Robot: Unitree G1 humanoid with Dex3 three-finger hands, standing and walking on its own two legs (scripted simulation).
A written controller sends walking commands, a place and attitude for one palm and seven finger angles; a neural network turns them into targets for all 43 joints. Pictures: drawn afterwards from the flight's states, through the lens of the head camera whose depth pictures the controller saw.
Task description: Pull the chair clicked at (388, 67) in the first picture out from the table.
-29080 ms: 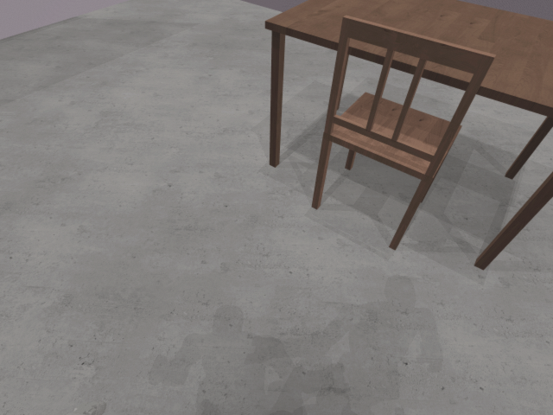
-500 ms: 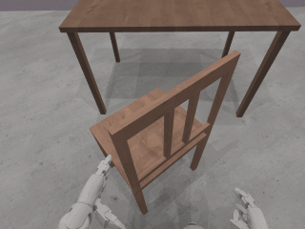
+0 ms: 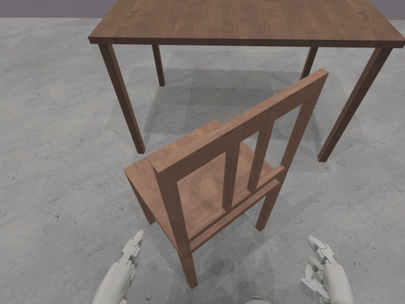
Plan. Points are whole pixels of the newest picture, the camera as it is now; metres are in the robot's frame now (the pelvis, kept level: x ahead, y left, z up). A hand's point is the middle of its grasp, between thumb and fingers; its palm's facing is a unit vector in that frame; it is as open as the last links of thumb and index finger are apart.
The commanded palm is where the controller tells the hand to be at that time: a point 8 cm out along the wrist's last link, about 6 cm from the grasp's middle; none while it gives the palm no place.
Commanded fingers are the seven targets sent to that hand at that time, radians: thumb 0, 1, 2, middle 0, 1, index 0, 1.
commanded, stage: draw the hand back to the body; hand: left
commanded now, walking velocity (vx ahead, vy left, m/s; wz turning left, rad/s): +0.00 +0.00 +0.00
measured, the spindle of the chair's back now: (229, 180) +0.41 -0.05 -0.04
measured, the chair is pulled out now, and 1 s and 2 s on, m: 0.50 0.50 0.50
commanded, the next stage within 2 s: step back with the hand held close in 1.56 s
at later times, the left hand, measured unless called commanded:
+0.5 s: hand (104, 263) +0.18 +0.15 +0.10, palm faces +0.00 -1.00 -0.10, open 17.3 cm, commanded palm +0.14 +0.21 +0.11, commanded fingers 0.00 -0.30 0.32 -0.04 -0.05 -0.04 -0.05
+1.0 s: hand (21, 218) +0.21 +0.24 +0.18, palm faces +0.38 -0.83 -0.41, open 12.0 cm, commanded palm +0.17 +0.29 +0.20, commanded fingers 0.00 0.61 0.76 -0.16 -0.24 -0.16 -0.24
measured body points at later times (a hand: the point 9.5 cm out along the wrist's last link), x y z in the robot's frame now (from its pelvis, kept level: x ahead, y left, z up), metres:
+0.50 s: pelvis -0.01 +0.00 +0.00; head +0.02 -0.03 +0.45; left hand +0.17 +0.20 +0.11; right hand +0.18 -0.23 -0.08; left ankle -0.03 +0.14 -0.68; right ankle +0.03 -0.14 -0.68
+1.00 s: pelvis +0.03 +0.01 +0.05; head +0.02 -0.02 +0.50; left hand +0.19 +0.28 +0.20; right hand +0.22 -0.21 -0.03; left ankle -0.03 +0.14 -0.68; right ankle +0.03 -0.14 -0.68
